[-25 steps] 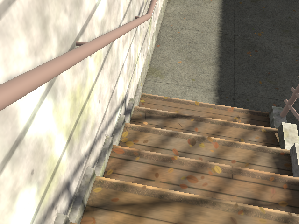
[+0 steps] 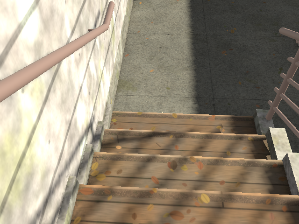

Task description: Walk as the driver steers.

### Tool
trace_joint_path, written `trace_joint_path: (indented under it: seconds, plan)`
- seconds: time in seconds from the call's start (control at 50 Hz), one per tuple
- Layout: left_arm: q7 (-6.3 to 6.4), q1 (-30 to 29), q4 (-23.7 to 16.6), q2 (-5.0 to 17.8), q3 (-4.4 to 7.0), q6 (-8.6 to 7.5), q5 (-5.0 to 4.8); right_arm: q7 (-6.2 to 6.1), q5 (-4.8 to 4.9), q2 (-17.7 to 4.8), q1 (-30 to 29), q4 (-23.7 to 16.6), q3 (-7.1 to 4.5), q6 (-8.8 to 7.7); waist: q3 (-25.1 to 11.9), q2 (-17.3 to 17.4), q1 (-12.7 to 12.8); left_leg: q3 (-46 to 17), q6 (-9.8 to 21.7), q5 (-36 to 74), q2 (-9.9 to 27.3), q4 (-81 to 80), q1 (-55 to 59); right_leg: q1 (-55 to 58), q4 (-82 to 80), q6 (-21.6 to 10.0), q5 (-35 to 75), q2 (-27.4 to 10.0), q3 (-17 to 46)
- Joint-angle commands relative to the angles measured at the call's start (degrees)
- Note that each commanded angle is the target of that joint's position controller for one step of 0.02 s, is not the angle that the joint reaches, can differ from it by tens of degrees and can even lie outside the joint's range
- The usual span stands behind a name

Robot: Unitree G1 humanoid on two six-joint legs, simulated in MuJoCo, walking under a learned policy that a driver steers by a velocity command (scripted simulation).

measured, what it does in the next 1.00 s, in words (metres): goes down: left foot 0.16 m lower, then right foot 0.16 m lower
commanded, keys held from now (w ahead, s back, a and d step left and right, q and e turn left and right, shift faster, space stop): w+e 0.32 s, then w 0.50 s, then w+q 0.18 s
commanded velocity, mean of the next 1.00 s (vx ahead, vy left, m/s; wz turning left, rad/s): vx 0.50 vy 0.00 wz -0.26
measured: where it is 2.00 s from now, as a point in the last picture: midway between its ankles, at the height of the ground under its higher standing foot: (178, 177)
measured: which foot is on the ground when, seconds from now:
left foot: up 0.00-0.32, down 0.34-0.90, up 0.92-1.00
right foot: down 0.00-0.34, up 0.36-0.88, down 0.90-1.00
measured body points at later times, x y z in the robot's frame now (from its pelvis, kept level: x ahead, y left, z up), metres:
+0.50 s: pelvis +0.29 +0.04 -0.17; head +0.30 +0.05 +0.28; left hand +0.37 +0.28 -0.32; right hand +0.27 -0.21 -0.30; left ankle +0.30 +0.11 -0.89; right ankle +0.22 -0.08 -0.70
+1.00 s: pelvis +0.57 -0.07 -0.33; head +0.58 -0.08 +0.12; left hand +0.76 +0.10 -0.46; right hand +0.43 -0.26 -0.48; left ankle +0.46 +0.09 -0.81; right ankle +0.60 -0.14 -1.06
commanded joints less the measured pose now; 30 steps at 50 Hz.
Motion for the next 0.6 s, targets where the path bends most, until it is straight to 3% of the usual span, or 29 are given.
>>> trace_joint_path:
  seconds: [0.02,0.04,0.06,0.08,0.1,0.12,0.14,0.16,0.18,0.22,0.24,0.26,0.28,0.3,0.32,0.34,0.36,0.38,0.4,0.42,0.44,0.46,0.48,0.5,0.52,0.54,0.56,0.58,0.6]
  plan:
    - [1.0,1.98,-2.45,10.2,2.32,-0.67,0.06,1.19,0.23,-1.7,6.98,0.28,-0.09,0.46,-4.95,-7.93,-3.12,1.56,-0.77,17.22,-0.62,-7.51,8.27,-4.11,-7.39,-10.76,43.62,-15.33,17.6]
    - [1.38,5.2,-0.97,7.09,1.73,-1.02,-0.58,1.28,1.17,-5.45,2.38,-1.23,-1.36,-0.38,-2.64,-5.56,-1.53,-2.6,0.23,26.84,0.86,-13.89,-0.67,1.38,-3.62,-10.06,32.87,-13.2,19.01]
    - [1.57,6.75,-1.08,6.33,1.43,-0.99,-1.07,1.31,0.99,-6.34,-3.25,-2.78,-1.76,-0.8,-1.96,-4.02,0.73,-2.79,0.92,27.6,0.61,-16.46,-5.46,5.08,-2.59,-10.17,27.56,-13.07,21.12]
    - [2.01,8.77,-1.93,7.17,1.75,-0.86,-1.49,1.91,0.31,-6.7,-8.03,-3.93,-1.66,-1.05,-0.88,-3.36,2.3,-2.73,1.25,28.56,0.4,-20.1,-8.2,6.74,-2.21,-9.93,22.71,-13.05,23.53]
    - [2.02,5.57,-2.67,6.88,1.68,-0.88,-1.12,2.31,-0.22,-5.43,-10.95,-5.63,-1.04,-1.66,-0.04,-1.07,2.65,-1.45,0.95,36.33,-1.23,-29.37,-0.65,-1.1,-0.79,-8.42,10.99,-9.44,21.2]
    - [1.91,4.61,-3.31,6.06,1.35,-0.85,-0.94,2.7,-0.29,-3.03,-11.48,-5.64,-0.43,-1.78,-0.68,-2.3,3.06,-0.79,1.03,41.07,-2.52,-30.16,6.13,-5.83,-0.2,-7.67,6.36,-8.07,21.38]
    - [2.01,3.56,-3.7,6.32,1.22,-0.52,-0.97,2.93,0.05,-2.59,-11.37,-6.19,-0.32,-1.89,-0.77,-3.32,3.27,-0.48,0.94,42.8,-3.53,-31.4,9.56,-7.72,1.84,-7.39,5.69,-7.44,21.4]
    - [1.73,3.35,-4.31,6.32,1.11,-0.69,-0.27,2.88,0.47,-3.33,-10.73,-6.3,-0.52,-2.16,-0.16,-4.65,3.88,-0.5,1.19,41.91,-3.88,-33.66,10.32,-7.17,3.2,-7.15,6.96,-7.25,21.99]
    - [1.15,3.98,-3.74,7.27,1.07,-0.86,-0.02,2.73,0.11,-3.17,-13.55,-7.28,-0.45,-2.14,0.93,-5.34,5.92,-0.08,0.65,37.82,-4.63,-37.43,10.85,-5.03,4.98,-6.91,8.88,-6.73,22.63]
    - [1.5,4.36,-2.52,7.31,0.99,-0.63,0.62,1.79,1.05,-2.92,-15.94,-8.76,0.07,-2.99,3.98,-7.98,7.63,-0.14,0.46,35.26,-4.92,-43.83,15.44,-5.71,7.52,-6.15,15.03,-6.09,22.12]
    - [2.04,4.77,-2.41,7.32,0.75,0.13,1.77,1.26,1.6,-3.28,-15.68,-9.44,0.08,-3.31,4.36,-7.66,7.76,-3.07,0.52,33.67,-3.92,-46.3,17.52,-4.27,10.65,-6.14,13.6,-5.81,24.57]
    - [3.04,5.57,-1.5,6.71,0.54,0.65,1.93,0.64,2.99,-3.49,-12.51,-8.38,0.1,-3.37,4.91,-7.57,7.25,-4.44,0.27,34.68,-2.97,-52.18,17.22,-0.09,14.49,-5.83,14.08,-5.09,24.42]
    - [3.56,6.83,-0.83,5.57,0.38,1.08,2.28,0.08,3.05,-3.68,-8.77,-7.38,0.1,-3.8,4.5,-6.21,7.25,-4.18,0.57,39.24,-1.05,-58.52,20.77,1.39,21.1,-5.47,14.69,-4.1,22.63]
    - [3.73,5.84,0.01,6.39,0.5,1.48,2.49,-0.41,3.54,-3.94,-2.55,-5.63,-0.33,-3.84,3.06,-4.6,3.97,-4.07,0.74,43.61,0.03,-64.5,25.87,2.81,29.37,-5.39,15.62,-2.72,21.03]
    - [3.03,6.57,0.35,6.72,0.54,1.02,1.37,-0.72,3.12,-5.62,4.95,-2.96,-1.15,-3.9,1.24,-1.28,1.93,-1.26,0.81,47.27,1.09,-64.44,35.75,-1.73,37.95,-5.52,12.64,-2.01,18.17]
    - [1.86,7.41,0.24,7.26,0.94,0.59,0.62,-0.85,2.39,-9.33,11.62,-0.93,-2.18,-3.27,-2.63,2.87,0.03,-3.43,1.69,50.18,4.07,-56.54,49.05,-12.78,50.94,-4.7,-3.79,-0.22,14.23]
    - [1.85,13.06,-0.04,4.8,1.36,0.26,-1.99,-0.44,1.97,-10.75,19.59,-0.56,-2.63,-2.54,-13.37,11.46,-1.31,-9.02,7.53,70.35,14.93,-32.56,71.0,-29.25,73.43,-2.34,-36.56,2.86,7.45]
    - [2.97,13.19,-1.12,5.88,0.75,0.67,-2.3,0.83,3.4,-10.57,25.0,0.19,-2.85,-3.38,-20.55,11.46,-3.89,-15.58,12.45,62.19,21.44,-27.1,79.07,-42.74,87.36,-2.11,-36.79,-0.02,3.52]
    - [3.46,8.36,-2.15,7.57,0.51,0.96,-0.86,1.54,4.88,-8.29,23.91,-1.22,-2.24,-4.35,-19.18,8.14,-4.47,-18.14,13.62,43.62,21.14,-32.61,74.86,-49.56,84.39,-1.09,-28.27,-4.46,1.83]
    - [3.11,-0.14,-4.48,8.17,0.64,1.79,1.27,0.59,4.99,-9.18,18.69,-1.09,-3.08,-4.58,-13.77,13.16,-5.13,-25.74,18.96,10.02,22.29,-43.18,63.43,-53.99,82.85,-0.05,-19.08,-5.3,-0.74]
    - [2.46,-6.2,-4.8,9.1,1.31,2.45,3.28,0.22,4.47,-4.92,17.1,-1.04,-1.7,-4.24,-5.97,2.52,-3.91,-24.75,18.06,0.2,19.42,-48.23,48.41,-51.43,75.83,-0.01,-11.94,-6.92,2.04]
    - [1.83,-7.93,-4.85,6.39,0.93,3.28,3.57,0.26,3.16,-4.38,17.85,0.25,-0.99,-4.43,-0.07,3.23,-3.1,-26.04,17.88,4.33,18.39,-47.28,35.03,-46.72,71.96,0.04,-12.48,-6.74,2.73]
    - [1.49,-8.59,-3.67,5.03,0.94,3.23,2.63,0.31,2.62,-2.31,17.07,2.05,0.04,-5.3,5.37,-2.49,0.59,-18.52,11.82,8.28,11.95,-45.1,25.7,-44.54,57.56,0.26,0.66,-8.67,8.04]
    - [0.73,-9.51,-3.6,3.41,0.71,3.84,0.99,-0.21,4.28,-2.17,13.55,2.1,0.46,-5.88,7.95,-1.14,3.65,-10.96,8.8,8.99,7.41,-48.72,12.69,-33.46,40.24,2.86,9.4,-8.2,6.36]
    - [0.1,-9.09,-2.62,3.09,1.17,4.14,1.86,-0.13,4.7,-3.52,12.91,2.73,0.15,-6.11,6.57,3.8,3.61,-10.18,9.47,10.49,6.03,-48.59,10.2,-28.49,33.99,4.12,14.03,-7.5,3.16]
    - [-0.18,-8.67,-2.08,2.95,1.23,4.25,2.65,-0.17,5.13,-4.79,14.83,3.41,-0.06,-6.35,3.7,6.6,3.25,-11.82,10.56,20.21,6.89,-47.16,12.84,-27.36,31.29,4.44,16.84,-7.19,2.67]
    - [0.03,-7.61,-1.02,1.9,0.87,4.61,2.69,-0.24,5.26,-5.97,17.17,4.59,-0.5,-6.09,-0.3,8.5,3.31,-12.36,11.22,29.54,8.46,-46.05,16.78,-26.01,33.44,4.37,16.64,-7.17,0.67]
    - [0.17,-6.8,-0.58,2.32,1.21,4.66,1.94,-0.01,4.61,-7.16,18.23,4.82,-0.98,-6.32,-2.35,8.99,4.11,-13.14,10.48,31.25,9.33,-43.6,19.63,-27.01,36.93,3.03,21.72,-6.85,1.12]
    - [-0.16,-10.38,-1.31,2.5,1.11,4.35,1.8,-0.26,5.36,-6.4,18.91,4.85,-0.89,-6.15,-1.52,6.92,3.71,-12.73,9.97,29.5,9.05,-43.23,21.65,-29.34,34.53,2.61,23.76,-7.84,1.11]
